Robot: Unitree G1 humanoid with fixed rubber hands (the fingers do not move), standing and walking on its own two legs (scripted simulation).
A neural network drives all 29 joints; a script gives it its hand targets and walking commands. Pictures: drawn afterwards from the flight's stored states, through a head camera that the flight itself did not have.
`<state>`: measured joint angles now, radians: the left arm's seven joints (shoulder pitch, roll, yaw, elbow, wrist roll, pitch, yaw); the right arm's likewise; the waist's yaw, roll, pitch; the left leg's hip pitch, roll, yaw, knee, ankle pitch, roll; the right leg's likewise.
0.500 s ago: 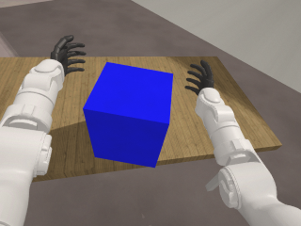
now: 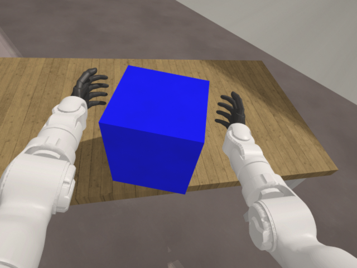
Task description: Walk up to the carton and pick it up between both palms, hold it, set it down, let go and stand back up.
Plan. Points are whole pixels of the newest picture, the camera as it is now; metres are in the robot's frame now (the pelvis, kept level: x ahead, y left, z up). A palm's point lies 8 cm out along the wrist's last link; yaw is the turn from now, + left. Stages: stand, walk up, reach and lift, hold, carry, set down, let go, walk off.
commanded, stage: reach and lift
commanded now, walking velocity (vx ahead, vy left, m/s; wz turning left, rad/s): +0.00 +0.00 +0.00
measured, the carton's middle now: (158, 133) +0.45 -0.01 +0.02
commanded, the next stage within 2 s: none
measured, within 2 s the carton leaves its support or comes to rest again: neither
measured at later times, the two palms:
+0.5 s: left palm (93, 113) +0.48 +0.15 +0.07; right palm (226, 132) +0.41 -0.18 +0.06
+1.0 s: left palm (98, 112) +0.47 +0.13 +0.08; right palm (220, 132) +0.40 -0.16 +0.07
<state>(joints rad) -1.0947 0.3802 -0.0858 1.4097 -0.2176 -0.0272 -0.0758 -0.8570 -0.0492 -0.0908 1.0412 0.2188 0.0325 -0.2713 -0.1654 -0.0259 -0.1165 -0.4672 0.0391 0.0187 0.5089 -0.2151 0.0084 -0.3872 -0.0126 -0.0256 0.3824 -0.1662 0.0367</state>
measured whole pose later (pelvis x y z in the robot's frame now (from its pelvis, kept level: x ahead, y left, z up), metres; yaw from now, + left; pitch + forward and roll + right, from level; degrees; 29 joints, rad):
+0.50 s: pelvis +0.00 +0.00 -0.01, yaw +0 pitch +18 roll -3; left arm -1.08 0.32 -0.08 1.46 -0.19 -0.19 -0.04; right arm -0.87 -0.02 -0.14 1.17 0.18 -0.16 -0.24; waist -0.16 -0.02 -0.20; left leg -0.69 0.05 0.01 0.62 -0.25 0.00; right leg -0.61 -0.01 -0.03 0.49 -0.20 0.04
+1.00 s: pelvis +0.00 +0.00 +0.00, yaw -1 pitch +15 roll -2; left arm -1.07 0.24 0.17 1.37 0.08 -0.15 -0.05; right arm -0.85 0.09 -0.41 1.10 -0.11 -0.18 -0.26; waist -0.14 -0.05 -0.13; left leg -0.57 0.04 0.02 0.53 -0.21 0.01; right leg -0.49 -0.01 -0.02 0.40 -0.16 0.04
